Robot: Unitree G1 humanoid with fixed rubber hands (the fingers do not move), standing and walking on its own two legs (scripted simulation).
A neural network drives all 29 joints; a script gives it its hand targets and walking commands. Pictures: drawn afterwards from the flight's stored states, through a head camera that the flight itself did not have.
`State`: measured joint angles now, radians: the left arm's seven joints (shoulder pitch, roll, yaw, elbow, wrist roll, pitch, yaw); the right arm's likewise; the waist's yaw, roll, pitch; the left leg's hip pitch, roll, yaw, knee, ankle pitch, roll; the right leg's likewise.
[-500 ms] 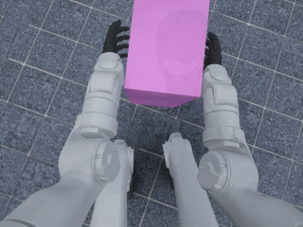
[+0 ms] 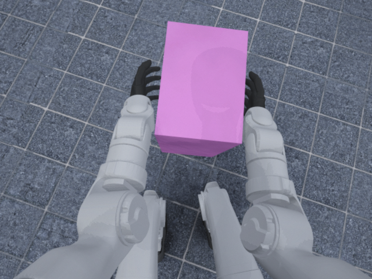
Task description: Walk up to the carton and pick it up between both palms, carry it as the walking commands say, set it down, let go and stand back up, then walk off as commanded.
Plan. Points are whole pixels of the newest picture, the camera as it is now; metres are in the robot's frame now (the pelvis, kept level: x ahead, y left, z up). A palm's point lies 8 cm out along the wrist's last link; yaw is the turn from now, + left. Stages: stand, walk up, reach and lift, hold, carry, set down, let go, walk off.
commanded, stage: reach and lift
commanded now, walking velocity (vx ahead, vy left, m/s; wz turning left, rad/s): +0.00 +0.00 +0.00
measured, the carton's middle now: (195, 105) +0.48 -0.06 -0.11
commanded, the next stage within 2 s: none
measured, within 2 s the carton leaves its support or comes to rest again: neither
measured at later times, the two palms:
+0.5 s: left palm (133, 94) +0.45 +0.06 +0.03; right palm (267, 106) +0.41 -0.17 +0.02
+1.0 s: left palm (119, 89) +0.43 +0.07 +0.10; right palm (285, 102) +0.39 -0.17 +0.10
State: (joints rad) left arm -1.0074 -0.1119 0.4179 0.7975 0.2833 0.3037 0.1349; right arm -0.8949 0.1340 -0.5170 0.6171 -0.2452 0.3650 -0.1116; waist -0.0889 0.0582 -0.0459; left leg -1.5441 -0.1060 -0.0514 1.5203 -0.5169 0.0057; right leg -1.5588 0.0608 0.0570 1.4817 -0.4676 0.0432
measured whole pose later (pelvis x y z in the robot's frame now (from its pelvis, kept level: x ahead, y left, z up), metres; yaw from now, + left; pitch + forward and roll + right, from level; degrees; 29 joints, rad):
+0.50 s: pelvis +0.02 +0.00 +0.07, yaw +0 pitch +25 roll -1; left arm -0.83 -0.15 0.39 0.76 0.28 0.26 0.13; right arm -0.73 0.17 -0.48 0.60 -0.25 0.32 -0.11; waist -0.10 0.05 -0.04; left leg -1.23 -0.10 -0.07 1.27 -0.47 0.01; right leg -1.25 0.06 0.06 1.23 -0.42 0.03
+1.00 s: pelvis +0.04 +0.00 +0.13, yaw +0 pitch +17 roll -1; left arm -0.66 -0.19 0.37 0.72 0.29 0.24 0.11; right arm -0.58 0.21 -0.45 0.56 -0.27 0.31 -0.09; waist -0.10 0.04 -0.01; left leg -0.87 -0.09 -0.08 0.96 -0.38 0.02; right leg -0.89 0.05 0.07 0.93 -0.33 0.03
